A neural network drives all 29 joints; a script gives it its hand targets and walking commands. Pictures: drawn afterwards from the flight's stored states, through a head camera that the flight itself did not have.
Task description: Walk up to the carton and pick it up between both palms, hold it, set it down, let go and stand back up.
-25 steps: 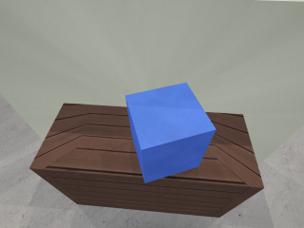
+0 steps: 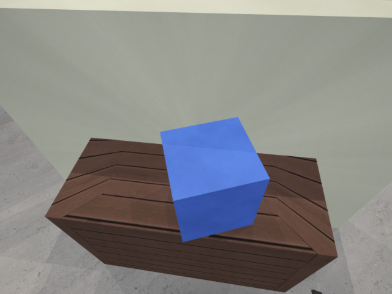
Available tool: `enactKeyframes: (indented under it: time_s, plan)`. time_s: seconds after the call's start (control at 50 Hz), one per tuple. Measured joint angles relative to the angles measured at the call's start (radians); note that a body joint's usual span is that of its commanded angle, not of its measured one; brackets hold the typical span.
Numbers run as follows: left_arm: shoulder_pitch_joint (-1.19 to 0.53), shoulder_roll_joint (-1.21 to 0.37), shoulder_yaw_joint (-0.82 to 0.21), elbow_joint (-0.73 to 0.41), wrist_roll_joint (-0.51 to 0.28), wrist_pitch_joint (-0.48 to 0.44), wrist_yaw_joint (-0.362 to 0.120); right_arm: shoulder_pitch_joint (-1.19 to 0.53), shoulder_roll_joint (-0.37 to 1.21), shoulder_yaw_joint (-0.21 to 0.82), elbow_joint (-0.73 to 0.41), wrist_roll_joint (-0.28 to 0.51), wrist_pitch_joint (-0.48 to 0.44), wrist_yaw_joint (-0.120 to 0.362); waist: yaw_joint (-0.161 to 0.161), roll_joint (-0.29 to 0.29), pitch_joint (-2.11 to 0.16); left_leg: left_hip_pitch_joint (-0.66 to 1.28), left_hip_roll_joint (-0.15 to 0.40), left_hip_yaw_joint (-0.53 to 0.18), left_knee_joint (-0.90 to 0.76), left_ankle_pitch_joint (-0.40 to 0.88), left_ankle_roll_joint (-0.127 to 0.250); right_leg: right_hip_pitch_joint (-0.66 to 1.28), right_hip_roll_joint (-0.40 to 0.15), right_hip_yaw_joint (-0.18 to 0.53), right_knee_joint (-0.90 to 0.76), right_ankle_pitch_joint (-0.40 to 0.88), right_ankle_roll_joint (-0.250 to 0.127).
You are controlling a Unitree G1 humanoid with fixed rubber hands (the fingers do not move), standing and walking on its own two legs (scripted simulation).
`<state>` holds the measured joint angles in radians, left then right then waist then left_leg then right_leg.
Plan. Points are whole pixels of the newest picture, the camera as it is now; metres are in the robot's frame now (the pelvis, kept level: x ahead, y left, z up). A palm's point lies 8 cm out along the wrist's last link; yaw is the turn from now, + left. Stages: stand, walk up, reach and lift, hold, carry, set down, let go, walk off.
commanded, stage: walk up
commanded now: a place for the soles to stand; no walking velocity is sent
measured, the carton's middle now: (209, 181) +0.41 +0.02 -0.08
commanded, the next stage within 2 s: stand in 0.62 s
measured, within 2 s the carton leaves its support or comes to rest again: neither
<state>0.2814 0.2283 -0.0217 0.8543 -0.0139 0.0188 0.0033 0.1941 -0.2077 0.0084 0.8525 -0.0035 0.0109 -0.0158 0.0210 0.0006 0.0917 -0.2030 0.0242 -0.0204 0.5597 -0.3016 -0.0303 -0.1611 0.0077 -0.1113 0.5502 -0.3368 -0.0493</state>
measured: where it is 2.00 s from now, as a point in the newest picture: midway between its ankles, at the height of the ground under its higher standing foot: outside the picture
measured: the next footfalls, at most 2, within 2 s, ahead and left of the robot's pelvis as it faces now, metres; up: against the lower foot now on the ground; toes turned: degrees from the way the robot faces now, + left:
none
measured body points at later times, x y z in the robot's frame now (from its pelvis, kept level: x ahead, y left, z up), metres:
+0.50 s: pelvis -0.02 +0.01 +0.01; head -0.02 +0.01 +0.46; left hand +0.00 +0.25 -0.14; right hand +0.00 -0.23 -0.14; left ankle +0.00 +0.14 -0.73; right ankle -0.02 -0.08 -0.73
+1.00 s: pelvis -0.02 +0.02 +0.01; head -0.02 +0.02 +0.46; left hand -0.02 +0.25 -0.15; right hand -0.03 -0.20 -0.15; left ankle +0.00 +0.14 -0.73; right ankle -0.02 -0.08 -0.73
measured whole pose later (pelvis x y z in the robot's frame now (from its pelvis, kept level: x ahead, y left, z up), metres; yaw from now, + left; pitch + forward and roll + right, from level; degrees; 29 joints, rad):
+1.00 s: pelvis -0.02 +0.02 +0.01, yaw -2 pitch -3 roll +0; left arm 0.33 0.16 -0.01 1.07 -0.01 -0.01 0.03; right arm 0.30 -0.15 0.01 1.11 0.00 0.00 -0.03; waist 0.00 0.00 0.04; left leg -0.18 0.01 0.02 0.44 -0.21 0.00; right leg -0.16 0.00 -0.06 0.44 -0.23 -0.02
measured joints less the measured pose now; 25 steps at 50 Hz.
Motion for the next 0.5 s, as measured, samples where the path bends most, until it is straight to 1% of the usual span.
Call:
enactKeyframes:
  time_s: [0.16,0.38,0.5]
  plan:
    - [0.011,0.001,0.008,0.03,0.003,-0.015,0.003,-0.004,-0.003,0.0,0.061,0.002,-0.005,-0.005,0.003,0.01,-0.027,0.028,0.003,0.003,-0.062,0.038,0.003,0.031,0.006,0.003,-0.074,0.046,0.003]
    - [0.033,-0.009,0.009,0.098,0.008,-0.02,0.008,0.054,-0.002,-0.004,0.148,0.007,-0.009,-0.008,-0.011,0.006,-0.034,0.041,-0.003,0.006,-0.107,0.074,0.009,0.043,0.001,0.006,-0.117,0.082,0.009]
    - [0.046,-0.026,0.01,0.134,0.005,-0.022,0.014,0.085,0.008,0.002,0.198,0.009,-0.008,-0.008,-0.013,0.004,-0.038,0.037,-0.002,0.014,-0.117,0.084,0.013,0.037,0.002,0.015,-0.127,0.096,0.012]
